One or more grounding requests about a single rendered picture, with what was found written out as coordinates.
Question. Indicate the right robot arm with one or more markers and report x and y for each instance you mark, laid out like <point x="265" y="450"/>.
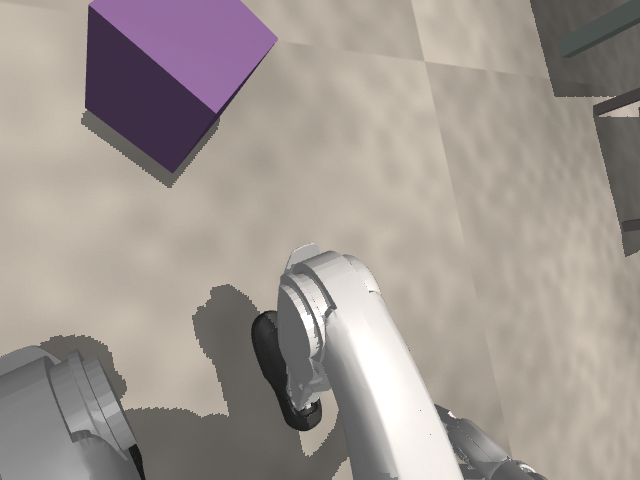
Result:
<point x="516" y="470"/>

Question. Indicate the left robot foot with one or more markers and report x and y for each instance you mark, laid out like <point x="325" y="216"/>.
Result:
<point x="137" y="458"/>

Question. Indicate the right robot hand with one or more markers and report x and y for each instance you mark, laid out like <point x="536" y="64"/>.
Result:
<point x="473" y="446"/>

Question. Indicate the right robot foot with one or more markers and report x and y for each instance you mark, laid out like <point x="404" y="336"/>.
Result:
<point x="264" y="336"/>

